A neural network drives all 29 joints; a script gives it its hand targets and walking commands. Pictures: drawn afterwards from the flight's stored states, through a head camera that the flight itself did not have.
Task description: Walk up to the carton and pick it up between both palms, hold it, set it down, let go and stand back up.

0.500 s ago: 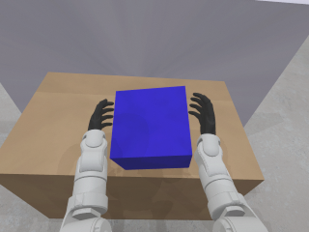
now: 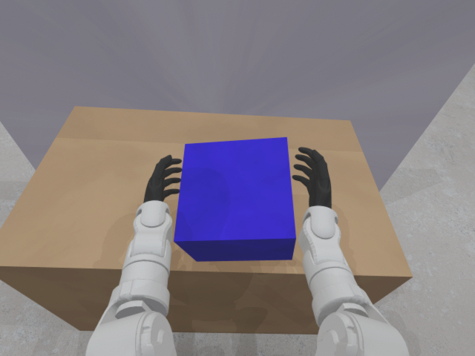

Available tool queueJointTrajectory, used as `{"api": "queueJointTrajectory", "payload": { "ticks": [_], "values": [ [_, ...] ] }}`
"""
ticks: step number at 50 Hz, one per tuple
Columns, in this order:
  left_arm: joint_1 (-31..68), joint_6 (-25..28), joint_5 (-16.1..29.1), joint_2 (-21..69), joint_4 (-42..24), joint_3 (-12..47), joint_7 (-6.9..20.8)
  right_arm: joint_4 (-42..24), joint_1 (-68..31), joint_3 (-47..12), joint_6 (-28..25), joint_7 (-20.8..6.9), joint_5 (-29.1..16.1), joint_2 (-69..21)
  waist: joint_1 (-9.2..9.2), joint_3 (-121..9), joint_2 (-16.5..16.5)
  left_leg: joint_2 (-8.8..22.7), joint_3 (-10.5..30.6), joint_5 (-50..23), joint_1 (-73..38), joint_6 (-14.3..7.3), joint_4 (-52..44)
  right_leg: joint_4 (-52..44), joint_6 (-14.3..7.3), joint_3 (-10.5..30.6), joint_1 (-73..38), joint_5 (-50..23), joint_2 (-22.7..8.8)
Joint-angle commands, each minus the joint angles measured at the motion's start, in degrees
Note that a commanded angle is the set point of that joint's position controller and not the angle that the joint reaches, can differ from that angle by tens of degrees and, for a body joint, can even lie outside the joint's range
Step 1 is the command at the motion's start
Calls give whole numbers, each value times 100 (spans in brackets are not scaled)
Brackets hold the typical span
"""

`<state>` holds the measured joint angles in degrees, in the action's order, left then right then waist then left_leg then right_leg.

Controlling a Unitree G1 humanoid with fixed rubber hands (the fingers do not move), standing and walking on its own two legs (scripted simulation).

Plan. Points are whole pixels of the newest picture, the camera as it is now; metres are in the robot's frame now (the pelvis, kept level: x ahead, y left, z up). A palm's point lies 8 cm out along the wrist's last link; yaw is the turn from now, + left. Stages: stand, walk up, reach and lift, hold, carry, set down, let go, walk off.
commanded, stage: set down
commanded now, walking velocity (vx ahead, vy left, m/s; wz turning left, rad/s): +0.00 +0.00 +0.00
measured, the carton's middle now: (239, 202) +0.42 +0.01 -0.01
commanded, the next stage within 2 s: none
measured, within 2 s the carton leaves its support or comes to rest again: neither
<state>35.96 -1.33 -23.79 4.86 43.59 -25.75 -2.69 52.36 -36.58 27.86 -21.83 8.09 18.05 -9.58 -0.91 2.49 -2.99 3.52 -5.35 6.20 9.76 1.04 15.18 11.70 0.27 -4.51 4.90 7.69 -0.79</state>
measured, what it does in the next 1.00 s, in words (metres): stands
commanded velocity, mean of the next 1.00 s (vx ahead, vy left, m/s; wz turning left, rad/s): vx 0.00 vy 0.00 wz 0.00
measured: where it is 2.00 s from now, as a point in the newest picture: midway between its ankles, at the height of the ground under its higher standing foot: outside the picture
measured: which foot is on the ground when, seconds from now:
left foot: down 0.00-1.00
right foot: down 0.00-1.00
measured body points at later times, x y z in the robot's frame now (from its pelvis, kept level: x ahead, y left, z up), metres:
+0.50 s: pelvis +0.01 -0.01 +0.00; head +0.08 +0.02 +0.44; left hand +0.41 +0.16 +0.01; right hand +0.41 -0.13 +0.04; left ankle +0.02 +0.13 -0.75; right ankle -0.02 -0.12 -0.75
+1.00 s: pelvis +0.01 +0.01 -0.01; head +0.10 +0.02 +0.43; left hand +0.43 +0.16 +0.00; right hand +0.41 -0.13 +0.01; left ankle +0.02 +0.13 -0.75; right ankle -0.02 -0.12 -0.75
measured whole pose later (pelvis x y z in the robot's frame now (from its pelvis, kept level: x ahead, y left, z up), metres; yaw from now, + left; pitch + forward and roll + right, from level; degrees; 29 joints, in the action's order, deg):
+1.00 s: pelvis +0.01 +0.01 -0.01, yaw +0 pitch +14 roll -1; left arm 46.0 15.7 -25.0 1.3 65.0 -32.1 -5.9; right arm 60.5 -41.7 43.6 -25.9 8.6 31.8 -9.9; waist -0.1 -3.4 -1.3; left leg 3.7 -5.2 6.9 26.9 0.3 19.6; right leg 15.5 0.6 -4.9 21.6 8.1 -1.0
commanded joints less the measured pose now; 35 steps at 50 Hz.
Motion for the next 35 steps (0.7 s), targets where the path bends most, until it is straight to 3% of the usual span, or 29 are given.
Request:
{"api": "queueJointTrajectory", "payload": {
  "ticks": [1,10,26,27,30,35],
  "values": [
    [3384,885,52,3069,-192,1921,817,223,-2852,-1777,-144,-784,632,-2687,88,-3055,488,-246,-254,-1943,-1248,112,259,170,76,-234,-562,-1807,228],
    [3404,1273,5,2969,299,1681,851,430,-2953,-1786,-425,-779,842,-2795,-21,-3293,355,-221,-286,-2149,-760,67,251,378,87,-176,-876,-2549,200],
    [3643,1951,-147,2736,1024,1393,736,906,-2877,-1336,-590,-771,1301,-3024,6,-3863,392,-238,-271,-1962,-44,50,296,647,104,-75,-868,-2992,95],
    [3775,1957,-58,2814,924,1434,715,956,-2759,-1233,-602,-707,1346,-2960,169,-3899,504,-283,-270,-1935,146,17,392,767,128,-23,-934,-3159,81],
    [3875,1974,-193,2663,1227,1226,718,968,-2989,-1112,-605,-655,1479,-3030,79,-3854,476,-290,-289,-1721,479,5,394,908,129,-10,-1043,-3275,53],
    [3738,2048,-206,2728,1635,1150,640,904,-3252,-913,-748,-710,1623,-2895,93,-4256,330,-269,-175,-2070,377,65,511,944,70,-108,-675,-3303,126]
  ]
}}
